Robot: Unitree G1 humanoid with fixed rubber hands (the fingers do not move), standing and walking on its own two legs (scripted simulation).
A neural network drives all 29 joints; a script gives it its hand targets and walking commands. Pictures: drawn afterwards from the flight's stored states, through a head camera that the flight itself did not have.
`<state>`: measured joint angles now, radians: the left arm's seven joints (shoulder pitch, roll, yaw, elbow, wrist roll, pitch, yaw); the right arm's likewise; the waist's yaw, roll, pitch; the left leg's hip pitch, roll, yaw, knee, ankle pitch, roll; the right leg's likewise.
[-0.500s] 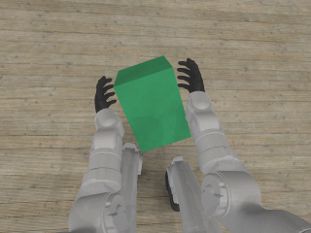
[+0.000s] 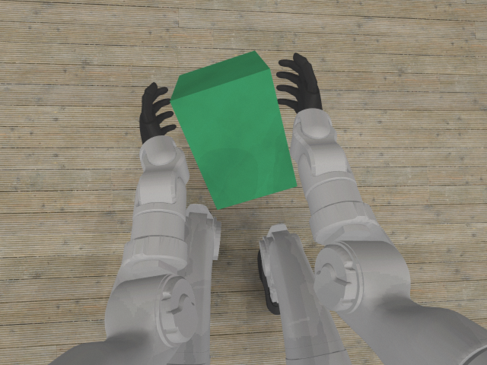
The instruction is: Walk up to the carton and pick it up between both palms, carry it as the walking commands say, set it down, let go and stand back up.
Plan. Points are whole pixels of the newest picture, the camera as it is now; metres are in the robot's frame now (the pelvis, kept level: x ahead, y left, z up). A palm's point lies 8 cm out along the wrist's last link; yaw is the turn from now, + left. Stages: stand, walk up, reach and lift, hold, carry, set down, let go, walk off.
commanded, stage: set down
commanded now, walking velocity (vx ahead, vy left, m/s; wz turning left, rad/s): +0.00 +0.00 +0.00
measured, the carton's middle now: (236, 128) +0.45 +0.05 -0.23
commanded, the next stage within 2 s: none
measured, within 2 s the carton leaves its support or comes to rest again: neither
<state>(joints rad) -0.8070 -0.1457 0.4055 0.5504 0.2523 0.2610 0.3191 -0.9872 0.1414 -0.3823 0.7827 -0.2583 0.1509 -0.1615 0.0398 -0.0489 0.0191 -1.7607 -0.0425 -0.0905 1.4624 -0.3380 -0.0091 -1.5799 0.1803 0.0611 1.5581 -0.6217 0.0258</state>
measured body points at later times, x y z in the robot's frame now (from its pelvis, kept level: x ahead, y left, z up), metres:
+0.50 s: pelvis -0.01 +0.00 -0.06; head +0.31 +0.07 +0.24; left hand +0.45 +0.20 -0.22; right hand +0.50 -0.04 -0.19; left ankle +0.14 +0.12 -0.54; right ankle +0.04 -0.13 -0.54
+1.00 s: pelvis -0.04 -0.01 -0.12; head +0.34 +0.05 +0.11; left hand +0.49 +0.21 -0.29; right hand +0.52 -0.04 -0.30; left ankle +0.14 +0.12 -0.54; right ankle +0.04 -0.13 -0.54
